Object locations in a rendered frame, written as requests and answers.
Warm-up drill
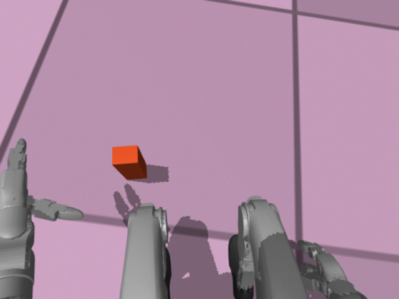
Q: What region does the left robot hand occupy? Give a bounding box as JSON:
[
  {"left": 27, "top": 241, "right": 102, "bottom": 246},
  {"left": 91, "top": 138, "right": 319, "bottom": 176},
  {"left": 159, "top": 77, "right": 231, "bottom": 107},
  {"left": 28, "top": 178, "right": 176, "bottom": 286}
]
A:
[{"left": 0, "top": 138, "right": 84, "bottom": 221}]

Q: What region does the carton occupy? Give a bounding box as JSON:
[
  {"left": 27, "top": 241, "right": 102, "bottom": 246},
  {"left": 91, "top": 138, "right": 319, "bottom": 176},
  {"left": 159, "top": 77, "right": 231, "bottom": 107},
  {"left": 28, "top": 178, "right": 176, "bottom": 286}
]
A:
[{"left": 112, "top": 145, "right": 147, "bottom": 180}]

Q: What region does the left robot arm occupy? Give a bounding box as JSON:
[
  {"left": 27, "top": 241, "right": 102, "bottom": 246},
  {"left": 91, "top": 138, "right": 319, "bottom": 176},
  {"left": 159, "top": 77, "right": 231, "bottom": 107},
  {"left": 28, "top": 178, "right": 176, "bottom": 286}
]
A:
[{"left": 0, "top": 207, "right": 35, "bottom": 299}]

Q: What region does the right robot arm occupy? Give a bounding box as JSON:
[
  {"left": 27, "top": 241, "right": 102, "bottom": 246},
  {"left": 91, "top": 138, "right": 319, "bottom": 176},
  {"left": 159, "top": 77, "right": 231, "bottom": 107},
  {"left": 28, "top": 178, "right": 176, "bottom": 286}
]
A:
[{"left": 327, "top": 280, "right": 367, "bottom": 299}]

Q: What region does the right robot hand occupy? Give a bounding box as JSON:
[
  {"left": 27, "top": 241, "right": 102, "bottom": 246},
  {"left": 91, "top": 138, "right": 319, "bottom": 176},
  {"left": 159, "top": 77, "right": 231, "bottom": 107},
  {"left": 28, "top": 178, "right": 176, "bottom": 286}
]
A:
[{"left": 297, "top": 240, "right": 348, "bottom": 299}]

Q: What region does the right robot foot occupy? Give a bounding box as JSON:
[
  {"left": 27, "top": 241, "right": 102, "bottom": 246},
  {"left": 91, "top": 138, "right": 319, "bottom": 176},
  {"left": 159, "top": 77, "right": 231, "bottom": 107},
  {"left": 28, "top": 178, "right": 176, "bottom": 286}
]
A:
[{"left": 228, "top": 234, "right": 254, "bottom": 299}]

